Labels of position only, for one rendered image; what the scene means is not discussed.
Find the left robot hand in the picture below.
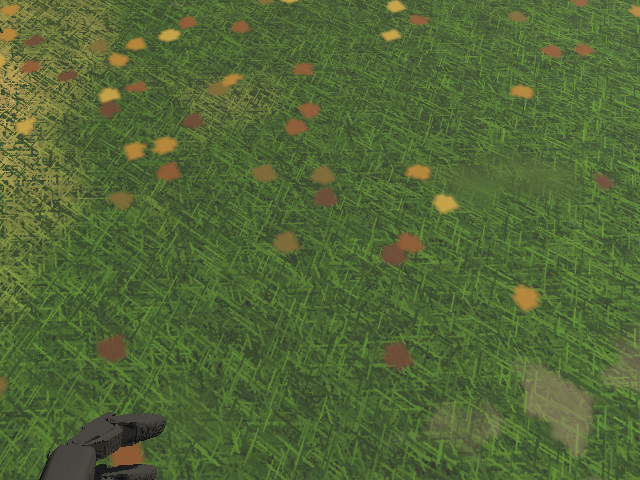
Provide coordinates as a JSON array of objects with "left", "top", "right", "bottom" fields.
[{"left": 39, "top": 412, "right": 166, "bottom": 480}]

